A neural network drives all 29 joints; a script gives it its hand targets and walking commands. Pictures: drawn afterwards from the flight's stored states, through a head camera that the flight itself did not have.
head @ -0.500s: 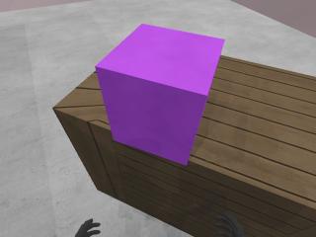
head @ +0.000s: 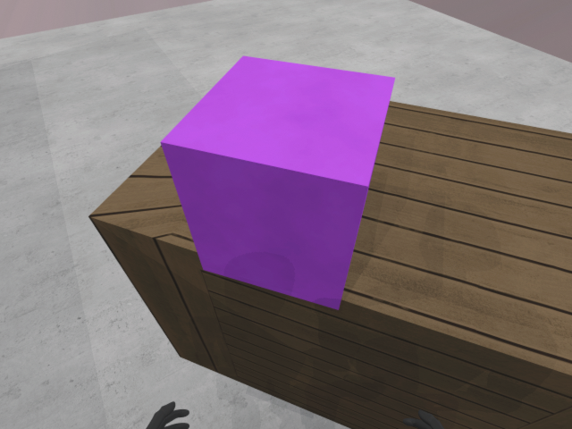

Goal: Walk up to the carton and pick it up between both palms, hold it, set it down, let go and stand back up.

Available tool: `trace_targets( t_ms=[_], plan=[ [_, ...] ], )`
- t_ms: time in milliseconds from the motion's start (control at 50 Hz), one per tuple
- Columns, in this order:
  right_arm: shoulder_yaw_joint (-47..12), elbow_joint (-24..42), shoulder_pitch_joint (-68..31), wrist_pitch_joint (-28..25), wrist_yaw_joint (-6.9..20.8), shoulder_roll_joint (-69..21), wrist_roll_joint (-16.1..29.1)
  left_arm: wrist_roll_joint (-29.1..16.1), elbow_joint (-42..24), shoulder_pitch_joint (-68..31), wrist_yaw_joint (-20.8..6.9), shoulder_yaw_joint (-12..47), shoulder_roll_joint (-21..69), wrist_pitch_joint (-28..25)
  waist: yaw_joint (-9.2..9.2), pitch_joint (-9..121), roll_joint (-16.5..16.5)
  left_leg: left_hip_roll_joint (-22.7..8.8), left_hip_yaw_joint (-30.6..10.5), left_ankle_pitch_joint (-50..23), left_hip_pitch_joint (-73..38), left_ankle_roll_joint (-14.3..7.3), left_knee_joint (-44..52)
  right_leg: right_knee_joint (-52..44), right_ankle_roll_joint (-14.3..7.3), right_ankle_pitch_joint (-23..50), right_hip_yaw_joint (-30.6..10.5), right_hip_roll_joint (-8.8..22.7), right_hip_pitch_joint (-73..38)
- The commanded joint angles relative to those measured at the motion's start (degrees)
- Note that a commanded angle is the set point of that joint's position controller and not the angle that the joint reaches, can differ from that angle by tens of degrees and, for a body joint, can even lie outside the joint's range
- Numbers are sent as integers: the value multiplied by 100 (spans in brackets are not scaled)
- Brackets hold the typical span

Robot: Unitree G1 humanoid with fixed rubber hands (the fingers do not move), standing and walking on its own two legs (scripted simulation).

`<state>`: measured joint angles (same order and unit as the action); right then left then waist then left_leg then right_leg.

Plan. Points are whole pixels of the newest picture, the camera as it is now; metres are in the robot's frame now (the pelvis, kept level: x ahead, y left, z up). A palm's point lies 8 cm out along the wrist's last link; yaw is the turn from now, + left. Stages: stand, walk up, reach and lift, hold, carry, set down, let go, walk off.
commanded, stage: walk up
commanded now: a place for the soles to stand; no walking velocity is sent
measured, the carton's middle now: (290, 182) +0.45 +0.00 +0.11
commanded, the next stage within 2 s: none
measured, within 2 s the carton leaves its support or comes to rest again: neither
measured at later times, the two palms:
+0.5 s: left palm out of the picture +0.07 +0.34 -0.13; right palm out of the picture +0.15 -0.14 -0.12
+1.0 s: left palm (78, 399) +0.21 +0.33 -0.11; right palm out of the picture -0.05 -0.03 -0.12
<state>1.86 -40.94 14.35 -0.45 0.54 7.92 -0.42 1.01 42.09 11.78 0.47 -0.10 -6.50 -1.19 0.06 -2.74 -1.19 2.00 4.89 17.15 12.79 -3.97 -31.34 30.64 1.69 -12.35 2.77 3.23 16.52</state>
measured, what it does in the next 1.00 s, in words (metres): steps to the left, turning right: left foot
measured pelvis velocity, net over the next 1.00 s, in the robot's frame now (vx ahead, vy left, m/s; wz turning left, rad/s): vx -0.03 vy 0.22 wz -0.41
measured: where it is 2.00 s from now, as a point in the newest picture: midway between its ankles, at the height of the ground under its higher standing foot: outside the picture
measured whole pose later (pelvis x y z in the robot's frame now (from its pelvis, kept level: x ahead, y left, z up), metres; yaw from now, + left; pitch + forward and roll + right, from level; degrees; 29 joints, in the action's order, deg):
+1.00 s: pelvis -0.03 +0.22 -0.02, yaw -23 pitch -1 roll +1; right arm 1.8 -36.8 19.1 -1.1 -2.0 9.3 -2.6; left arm 2.9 36.3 9.7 1.0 -1.9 -6.8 0.8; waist 3.9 -1.9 0.5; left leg -3.4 21.2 21.8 16.7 -6.3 -39.5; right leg 51.4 -0.6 -30.4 -1.3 0.6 24.8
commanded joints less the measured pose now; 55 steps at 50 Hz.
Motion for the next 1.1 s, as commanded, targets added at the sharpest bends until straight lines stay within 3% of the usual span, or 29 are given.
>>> trace_targets(
  t_ms=[0,160,180,200,220,240,260,300,340,400,440,460,480,500,520,540,560,580,640,720,780,880,900,960,1000,1020,1040,1060,1080],
  plan=[
    [120,540,-32,-121,-17,483,11,-5,-481,-134,13,-119,-513,-83,-32,374,197,-790,-852,-746,280,90,921,-429,-179,500,-387,321,-375],
    [143,517,68,-130,-22,507,13,6,-390,-157,15,-107,-513,-66,-21,308,127,-816,-876,-768,270,125,1028,-426,-129,447,-359,282,-378],
    [269,1226,-1172,92,128,1031,-504,66,-366,837,294,-307,-693,-138,-449,23,-741,-384,173,15,872,-59,-262,-617,-308,767,-1203,859,-331],
    [203,1367,-1133,202,186,674,-586,90,-204,1152,430,-434,-1183,-157,-426,80,117,-132,189,686,1667,88,-1069,-1152,-763,730,-2425,1597,-739],
    [146,1289,-663,319,211,471,-611,95,-263,1162,562,-557,-1350,-144,-447,188,809,-332,-160,1606,2199,208,-2092,-1307,-1383,624,-3340,2294,-1030],
    [126,1345,-542,408,210,493,-540,112,-384,1059,687,-610,-1289,-159,-377,265,902,-641,-602,1604,2475,233,-2835,-1373,-1596,610,-3777,2598,-1013],
    [143,1407,-704,435,213,592,-467,148,-475,892,775,-614,-1140,-192,-322,384,774,-679,-757,1498,2549,305,-3357,-1402,-1557,587,-3613,2487,-873],
    [135,1522,-920,463,198,577,-410,254,-600,501,834,-593,-1011,-259,-131,612,652,-852,-986,1230,2394,401,-3638,-1327,-1168,413,-2858,2004,-564],
    [45,1542,-994,491,239,469,-377,285,-701,205,787,-601,-1082,-271,-79,799,957,-832,-776,1174,2007,471,-3195,-1153,-811,640,-2077,1479,-306],
    [-30,1604,-1089,513,333,461,-267,293,-807,105,686,-651,-1300,-237,-115,988,1495,-814,-646,1332,1475,344,-2297,-880,-578,541,-1870,1289,-1],
    [8,1514,-723,495,399,486,-195,286,-881,-156,600,-652,-1408,-143,124,1137,1538,-620,-388,844,555,124,-1197,-494,-262,205,-1572,976,614],
    [82,1400,-312,472,431,574,-203,265,-877,-260,542,-581,-1327,-74,378,1218,1080,-459,-141,88,-255,30,-407,-62,-105,-91,-1320,708,1181],
    [203,1291,-85,446,453,886,-211,281,-811,83,496,-462,-980,-4,436,1192,-103,-512,-446,68,-705,3,181,844,78,-961,-936,120,1741],
    [367,1409,-96,404,427,1520,-275,240,-930,165,447,-335,-544,23,569,1006,-1781,-1780,-2394,1012,-748,-451,1077,2193,418,-2563,-389,-880,2961],
    [454,1591,-689,426,277,1679,-169,179,-1054,-268,576,-471,-764,29,670,1176,-1768,-2458,-3179,1508,-16,-1165,1483,3439,423,-3151,-542,-636,2896],
    [398,1722,-1002,420,154,1407,-124,61,-1054,-481,626,-458,-824,65,554,840,-1395,-2206,-2883,1360,223,-1119,1535,4187,360,-2893,-817,-618,2891],
    [307,1732,-1015,396,86,1207,-154,-62,-962,-464,659,-420,-731,67,466,571,-1042,-2049,-2309,613,90,-1026,1154,4508,319,-2692,-855,-573,3124],
    [301,1757,-1053,379,25,1199,-229,-102,-814,-243,693,-385,-642,61,336,510,-888,-2045,-2163,254,11,-990,931,4700,279,-2530,-830,-463,3180],
    [189,1617,-1017,211,-38,767,-87,174,-780,108,598,-417,-795,64,30,486,-404,-2298,-2370,392,213,-1115,945,5149,203,-1916,-763,-301,2766],
    [106,1359,-444,-153,-270,571,-208,329,-1014,-240,287,-377,-840,131,197,427,329,-2848,-2980,1554,-502,-952,1500,4533,124,-1663,-1161,-281,3127],
    [135,1136,38,-328,-389,577,-248,366,-1119,-375,149,-368,-807,178,339,347,125,-2908,-2678,1109,-1185,-673,1592,3811,51,-1684,-1228,-309,3247],
    [186,961,312,-275,-340,718,-235,217,-1175,-528,53,-267,-408,81,323,130,-470,-2413,-1165,-347,-638,-426,1475,2512,-99,-2010,-392,-313,2099],
    [137,967,391,-244,-305,734,-239,193,-1170,-516,40,-216,-273,95,363,203,-489,-2365,-867,-281,-471,-246,1431,2348,-176,-2001,-319,-356,1851],
    [126,1002,245,-84,-192,863,-199,147,-1155,-211,61,-195,-128,30,160,184,-651,-2110,-191,-230,346,0,1355,1561,-388,-1572,-2,-434,696],
    [108,1008,27,27,-112,924,-159,136,-1043,388,116,-224,-146,-63,-213,329,-382,-1912,252,-269,945,257,843,427,-580,-389,119,-452,-488],
    [53,1004,48,70,-60,851,-161,166,-973,655,156,-282,-290,-120,-346,370,-24,-1712,558,-163,1616,472,233,73,-771,-111,-355,-193,-1308],
    [-12,1095,101,69,23,657,-134,228,-1054,832,218,-389,-660,-173,-430,409,843,-1325,768,316,2593,787,-957,-496,-1264,-726,-2362,958,-1839],
    [29,1242,53,117,58,712,-168,143,-1111,790,337,-506,-1015,-157,-460,380,1068,-688,298,1936,2599,813,-2204,-1303,-2020,-1353,-4337,1971,-1031],
    [93,1300,-35,192,44,864,-233,58,-1098,528,434,-495,-948,-148,-369,185,743,-779,-422,2210,2346,655,-2903,-1357,-2150,-1393,-4356,2050,-379]
  ],
)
